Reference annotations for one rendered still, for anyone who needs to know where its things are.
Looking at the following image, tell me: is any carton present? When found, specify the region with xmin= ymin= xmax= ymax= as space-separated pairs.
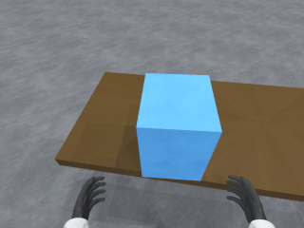
xmin=136 ymin=73 xmax=222 ymax=181

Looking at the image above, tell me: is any left robot hand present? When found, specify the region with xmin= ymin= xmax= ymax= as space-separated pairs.
xmin=71 ymin=176 xmax=106 ymax=220

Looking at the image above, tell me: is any table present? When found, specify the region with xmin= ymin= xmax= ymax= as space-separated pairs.
xmin=54 ymin=72 xmax=304 ymax=202

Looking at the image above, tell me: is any right robot hand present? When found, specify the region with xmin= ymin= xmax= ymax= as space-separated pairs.
xmin=226 ymin=175 xmax=267 ymax=224

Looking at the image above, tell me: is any left robot forearm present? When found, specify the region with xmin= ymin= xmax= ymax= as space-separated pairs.
xmin=64 ymin=218 xmax=89 ymax=228

